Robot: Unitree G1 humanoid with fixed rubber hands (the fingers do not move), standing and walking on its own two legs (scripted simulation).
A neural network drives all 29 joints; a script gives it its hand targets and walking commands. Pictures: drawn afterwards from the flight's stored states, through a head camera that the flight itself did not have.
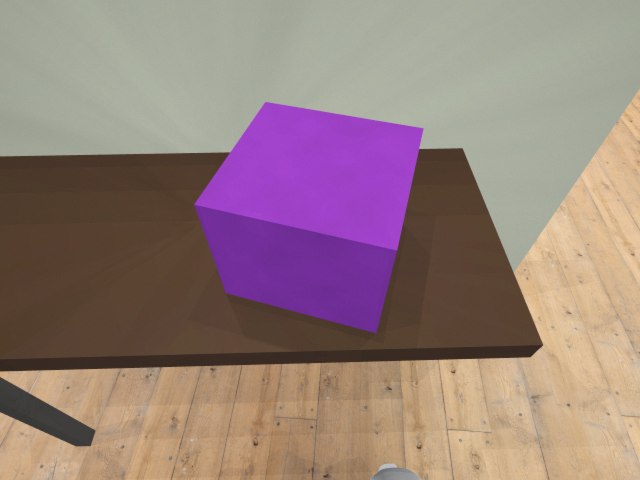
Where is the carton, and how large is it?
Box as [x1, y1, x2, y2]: [194, 102, 423, 332]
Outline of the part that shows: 265,102 194,204 224,289 227,293 376,332 397,248 423,128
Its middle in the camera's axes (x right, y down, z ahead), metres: +0.00 -0.04 +0.58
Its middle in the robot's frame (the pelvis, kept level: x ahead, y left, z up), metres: +0.49 +0.00 +0.04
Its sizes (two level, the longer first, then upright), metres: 0.239 0.227 0.197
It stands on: a table, 0.67 m high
